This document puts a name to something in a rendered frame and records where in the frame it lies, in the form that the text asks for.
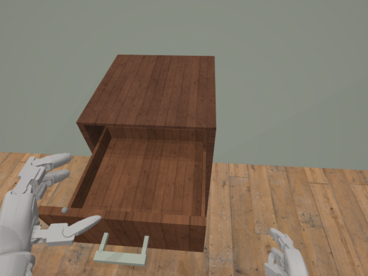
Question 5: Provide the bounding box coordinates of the cabinet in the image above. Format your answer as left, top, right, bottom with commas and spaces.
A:
76, 55, 216, 217

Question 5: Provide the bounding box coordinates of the robot right hand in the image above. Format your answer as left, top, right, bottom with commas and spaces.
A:
264, 228, 309, 276

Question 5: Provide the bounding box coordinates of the drawer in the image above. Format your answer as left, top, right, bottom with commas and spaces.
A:
38, 126, 206, 252

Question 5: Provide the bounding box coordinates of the handle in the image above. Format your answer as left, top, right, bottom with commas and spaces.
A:
93, 232, 150, 267

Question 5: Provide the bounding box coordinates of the robot left hand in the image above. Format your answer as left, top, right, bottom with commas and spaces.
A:
0, 153, 102, 254

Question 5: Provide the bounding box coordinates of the left robot forearm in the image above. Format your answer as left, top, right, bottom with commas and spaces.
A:
0, 251, 36, 276

